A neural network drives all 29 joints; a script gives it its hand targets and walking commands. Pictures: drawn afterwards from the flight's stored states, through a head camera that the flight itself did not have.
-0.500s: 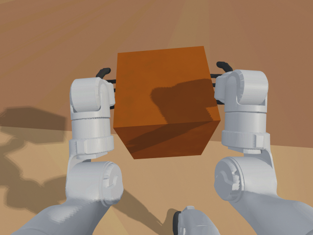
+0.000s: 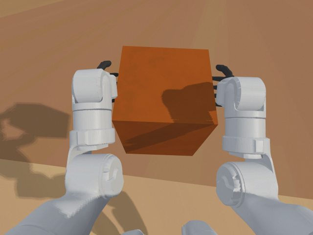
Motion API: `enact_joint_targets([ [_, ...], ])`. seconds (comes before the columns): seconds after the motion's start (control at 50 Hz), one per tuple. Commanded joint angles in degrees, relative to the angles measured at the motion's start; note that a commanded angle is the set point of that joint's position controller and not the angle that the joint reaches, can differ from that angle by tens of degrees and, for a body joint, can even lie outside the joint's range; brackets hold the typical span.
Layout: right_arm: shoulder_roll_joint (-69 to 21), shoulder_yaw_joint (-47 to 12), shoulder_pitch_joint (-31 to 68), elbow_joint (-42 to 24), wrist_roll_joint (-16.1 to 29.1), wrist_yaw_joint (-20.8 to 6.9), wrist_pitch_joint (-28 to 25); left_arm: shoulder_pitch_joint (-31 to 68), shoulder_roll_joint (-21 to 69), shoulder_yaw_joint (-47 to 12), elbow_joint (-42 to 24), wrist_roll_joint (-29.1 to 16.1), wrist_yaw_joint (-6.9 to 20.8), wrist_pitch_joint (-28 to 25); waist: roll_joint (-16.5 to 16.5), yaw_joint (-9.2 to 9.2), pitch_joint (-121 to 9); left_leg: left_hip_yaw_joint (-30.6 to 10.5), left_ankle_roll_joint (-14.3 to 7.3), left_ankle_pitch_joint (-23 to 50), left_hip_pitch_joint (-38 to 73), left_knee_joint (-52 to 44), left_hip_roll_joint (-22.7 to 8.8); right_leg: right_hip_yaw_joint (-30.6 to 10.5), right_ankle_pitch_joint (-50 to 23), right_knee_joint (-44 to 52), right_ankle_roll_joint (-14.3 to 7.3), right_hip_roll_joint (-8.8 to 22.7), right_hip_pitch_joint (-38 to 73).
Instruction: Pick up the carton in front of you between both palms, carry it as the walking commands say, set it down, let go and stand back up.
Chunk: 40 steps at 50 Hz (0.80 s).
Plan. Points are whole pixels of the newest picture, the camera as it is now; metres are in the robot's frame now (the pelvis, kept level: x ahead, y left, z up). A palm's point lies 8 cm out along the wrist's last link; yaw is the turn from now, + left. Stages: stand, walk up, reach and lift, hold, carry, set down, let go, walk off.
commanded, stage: carry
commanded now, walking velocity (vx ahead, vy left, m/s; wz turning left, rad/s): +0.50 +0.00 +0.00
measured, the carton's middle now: (162, 108) +0.41 +0.00 +0.07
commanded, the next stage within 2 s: none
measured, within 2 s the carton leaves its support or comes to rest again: neither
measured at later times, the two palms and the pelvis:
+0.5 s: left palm (118, 25) +0.65 +0.12 +0.18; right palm (206, 21) +0.68 -0.16 +0.17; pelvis +0.29 -0.04 +0.04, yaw +0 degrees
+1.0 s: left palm out of the picture +0.98 +0.09 +0.21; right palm out of the picture +0.97 -0.19 +0.22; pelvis +0.60 -0.04 +0.04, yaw +0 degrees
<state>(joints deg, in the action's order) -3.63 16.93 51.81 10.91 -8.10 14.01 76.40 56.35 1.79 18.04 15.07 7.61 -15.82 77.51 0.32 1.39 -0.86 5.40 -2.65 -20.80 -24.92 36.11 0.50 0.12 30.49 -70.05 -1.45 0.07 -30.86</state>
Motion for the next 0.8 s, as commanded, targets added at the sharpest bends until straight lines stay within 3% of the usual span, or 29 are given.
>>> enact_joint_targets([
  [0.0, -61.92, -30.55, 53.48, -7.63, 31.93, -22.18, 0.27, 40.69, 64.68, -25.14, -2.04, -25.42, 21.34, -0.73, 0.33, 1.16, -29.75, -21.81, -7.7, 25.61, 38.74, -10.39, -16.17, 0.28, -5.39, 1.14, 0.44, 3.62, -18.87],
  [0.02, -61.33, -28.18, 50.45, -5.29, 31.38, -22.31, 0.56, 41.97, 63.79, -26.57, -3.97, -26.69, 20.97, -0.7, 4.57, 1.47, -29.29, -20.67, -8.3, 26.35, 37.57, -11.08, -15.97, 0.74, -5.35, 3.04, -0.02, 3.53, -18.44],
  [0.08, -62.76, -26.15, 48.41, -2.95, 31.48, -22.48, 1.66, 46.01, 64.52, -28.01, -8.65, -27.91, 19.83, -0.68, 6.59, 1.74, -27.39, -15.33, -9.74, 25.81, 35.27, -13.78, -14.3, 3.08, -7.29, 13.08, 0.82, 2.93, -16.34],
  [0.1, -63.39, -26.47, 50.54, -5.17, 31.09, -22.31, 1.94, 45.55, 64.51, -27.89, -11.45, -27.46, 19.9, -1.05, 6.36, 1.86, -27.3, -11.74, -8.71, 26.78, 31.59, -14.05, -12.88, 4.25, -11.31, 18.24, -0.22, 2.26, -11.17],
  [0.14, -63.19, -26.63, 47.19, 0.76, 30.85, -22.49, 2.57, 42.97, 62.31, -26.95, -8.12, -26.68, 19.56, -0.53, 7.4, 1.06, -26.07, -7.04, -7.01, 26.67, 25.24, -13.52, -11.54, 8.6, -14.38, 25.94, -0.62, -0.47, -2.57],
  [0.16, -62.84, -25.49, 46.04, 1.48, 30.76, -22.85, 2.36, 44.11, 62.13, -28.26, -9.16, -27.39, 19.52, -0.74, 10.6, 0.19, -26.46, -5.69, -6.41, 32.96, 24.27, -9.74, -11.51, 10.65, -14.11, 30.08, -1.02, -1.25, 3.3],
  [0.18, -62.25, -25.04, 43.62, 6.62, 29.39, -23.11, 2.48, 41.26, 62.46, -27.11, -3.98, -26.06, 19.72, -0.65, 8.4, -3.04, -28.05, -1.28, -4.15, 43.9, 21.65, -1.4, -10.19, 12.24, -17.27, 36.45, -1.65, -3.46, 12.54],
  [0.2, -62.67, -25.24, 41.2, 8.13, 29.18, -23.36, 2.14, 40.61, 62.59, -26.47, -3.17, -25.88, 20.29, -0.95, 4.39, -5.67, -33.64, 0.74, -1.32, 43.01, 13.45, 9.04, -7.6, 9.62, -17.84, 36.97, -3.24, -2.41, 30.14],
  [0.22, -64.24, -26.03, 46.04, 3.93, 30.46, -23.61, 1.59, 40.31, 63.66, -26.7, -4.27, -26.74, 20.89, -2.08, -10.9, -7.28, -41.61, -0.87, 2.09, 23.25, -0.73, 23.61, -2.49, -16.6, -13.82, 40.9, -9.56, 13.37, 45.78],
  [0.24, -64.62, -25.5, 45.09, 4.42, 29.87, -23.77, 1.32, 39.5, 63.31, -26.42, -3.62, -27.27, 21.17, -2.04, -20.26, -7.81, -42.32, -2.49, 2.99, -8.61, -17.74, 36.35, 6.0, -36.09, -27.65, 46.25, -16.92, 20.49, 56.65],
  [0.26, -65.12, -24.54, 46.05, 4.94, 29.29, -23.57, 0.97, 41.9, 65.39, -27.79, -5.56, -28.37, 21.52, -2.61, -11.51, -7.31, -40.5, -8.18, 2.11, -10.79, -22.4, 45.63, 3.22, -35.39, -34.55, 43.16, -19.03, 19.53, 58.09],
  [0.28, -66.13, -24.92, 46.1, 4.3, 30.33, -23.31, 0.74, 45.77, 65.11, -27.99, -10.39, -29.57, 21.8, -3.37, -9.56, -7.59, -37.83, -7.6, 1.06, -10.39, -23.73, 45.31, 1.4, -30.04, -39.2, 41.71, -16.73, 18.68, 54.03],
  [0.3, -64.64, -23.49, 46.32, 2.22, 28.69, -22.59, -0.07, 48.57, 65.44, -29.15, -11.38, -30.59, 21.92, -2.96, -4.74, -7.57, -36.62, -8.92, 0.46, -7.27, -22.56, 42.48, -0.77, -27.86, -32.93, 41.73, -15.09, 18.23, 47.87],
  [0.34, -64.09, -23.22, 45.73, 0.4, 28.22, -21.17, -0.24, 51.67, 65.51, -31.44, -17.04, -32.99, 21.81, -2.69, -0.84, -5.73, -33.84, -8.17, 0.93, -6.19, -19.88, 36.85, -2.96, -20.71, -23.99, 45.23, -13.17, 17.23, 41.61],
  [0.36, -62.79, -24.3, 44.25, 1.22, 28.19, -20.7, -0.3, 51.54, 65.49, -32.19, -16.31, -33.98, 21.73, -2.53, -1.4, -5.78, -32.94, -6.67, 1.2, -6.57, -19.24, 33.92, -2.66, -19.36, -23.61, 45.68, -12.78, 16.67, 38.97],
  [0.4, -61.1, -26.38, 48.54, -4.95, 28.25, -19.45, -1.12, 48.58, 66.83, -30.87, -14.16, -33.97, 21.95, -1.59, -8.85, -5.89, -32.96, -5.04, 1.15, -5.55, -18.77, 26.79, -3.09, -16.22, -23.15, 46.9, -12.97, 16.59, 38.55],
  [0.42, -59.93, -26.02, 48.69, -6.82, 26.18, -18.59, -0.91, 45.41, 68.04, -30.49, -11.42, -32.22, 22.05, -1.13, -7.55, -5.75, -32.44, -4.51, 1.2, -4.51, -16.41, 21.4, -3.59, -12.56, -24.9, 46.58, -12.46, 16.47, 36.97],
  [0.46, -60.95, -27.53, 49.27, -9.56, 26.78, -17.68, -1.27, 51.49, 68.16, -32.24, -19.1, -34.41, 22.02, -0.84, -6.74, -6.46, -34.49, -2.03, 1.36, -1.04, -10.14, 11.22, -0.21, -7.28, -28.3, 46.54, -10.36, 13.01, 36.46],
  [0.5, -59.09, -28.68, 48.6, -10.15, 26.93, -17.09, -0.53, 49.01, 64.49, -31.34, -16.99, -33.07, 21.89, -0.1, -12.85, -5.85, -33.53, 1.25, 1.0, 3.66, -1.61, 3.5, 0.1, -4.79, -26.81, 46.62, -9.41, 13.54, 31.95],
  [0.54, -56.97, -29.23, 45.34, -6.03, 24.9, -17.14, 0.05, 42.34, 64.47, -30.1, -5.64, -30.11, 22.27, 0.93, -11.95, -4.22, -31.38, 3.77, -0.22, 11.6, 6.02, -2.68, 1.45, -0.51, -27.56, 44.48, -6.74, 12.86, 27.5],
  [0.56, -57.43, -30.13, 45.66, -5.05, 25.43, -17.46, 0.07, 40.2, 65.28, -29.03, -2.81, -29.61, 22.64, 0.9, -10.66, -2.3, -33.0, 3.24, -0.95, 13.67, 14.43, -7.85, 1.68, 2.52, -35.35, 36.94, -4.52, 10.03, 25.25],
  [0.58, -57.64, -29.15, 43.64, -1.59, 24.24, -17.91, 0.19, 37.27, 65.07, -28.76, 0.87, -28.2, 23.35, 1.03, -4.81, 0.04, -35.04, -0.5, -2.57, 12.03, 25.75, -7.62, -1.89, 4.83, -35.67, 29.27, -2.28, 8.03, 17.9],
  [0.6, -55.42, -27.39, 40.95, 1.24, 23.5, -18.88, -0.02, 40.44, 64.98, -30.61, 1.43, -29.24, 24.03, 1.02, 10.9, 1.96, -38.69, -23.32, -6.06, 9.2, 39.05, -9.39, -16.57, 4.54, -19.7, 16.45, 0.86, 3.7, 4.52],
  [0.62, -57.47, -27.65, 40.57, 1.52, 23.46, -19.52, -0.47, 42.22, 67.93, -30.16, -0.24, -29.88, 24.5, 0.71, 18.04, 1.87, -37.63, -39.66, -13.02, 17.97, 47.49, -13.1, -21.32, 2.14, 1.32, 7.09, 0.65, -2.59, -11.24],
  [0.64, -56.05, -26.58, 42.56, 2.13, 23.89, -20.06, -0.42, 42.02, 67.89, -28.52, 4.62, -29.13, 24.69, 0.89, 15.3, 3.38, -36.15, -38.01, -14.83, 25.8, 52.14, -10.43, -20.45, -0.76, 3.77, 0.92, -0.04, -1.74, -17.86],
  [0.66, -57.95, -27.09, 41.95, 0.84, 24.84, -20.54, -0.52, 41.99, 69.2, -28.04, 1.91, -29.31, 24.63, 0.15, 9.56, 3.72, -35.8, -33.76, -13.68, 32.45, 52.3, -7.37, -19.02, -1.75, 2.6, -1.55, -0.34, -0.34, -20.46],
  [0.7, -61.19, -28.54, 50.63, -2.97, 28.59, -21.46, -0.44, 40.97, 67.69, -26.07, 2.75, -28.41, 24.26, -0.56, -0.02, 3.01, -30.75, -27.08, -11.73, 29.58, 40.57, -9.89, -18.08, -2.94, -4.33, 0.06, -0.28, 2.56, -18.56],
  [0.74, -63.81, -28.98, 54.96, -4.99, 32.81, -22.08, -0.45, 42.19, 65.55, -24.54, 0.17, -27.45, 22.39, -0.62, 2.87, 1.07, -29.43, -22.81, -9.51, 23.95, 35.59, -13.1, -17.03, -1.29, -6.58, 5.3, -0.36, 3.16, -15.24],
  [0.78, -64.37, -27.95, 53.18, -5.13, 33.37, -21.89, -0.35, 45.94, 64.4, -24.6, -6.7, -27.99, 20.92, -0.9, 5.0, 2.27, -29.11, -17.68, -9.19, 22.95, 35.35, -14.7, -15.17, 0.46, -7.84, 15.86, 0.9, 2.89, -13.06],
])
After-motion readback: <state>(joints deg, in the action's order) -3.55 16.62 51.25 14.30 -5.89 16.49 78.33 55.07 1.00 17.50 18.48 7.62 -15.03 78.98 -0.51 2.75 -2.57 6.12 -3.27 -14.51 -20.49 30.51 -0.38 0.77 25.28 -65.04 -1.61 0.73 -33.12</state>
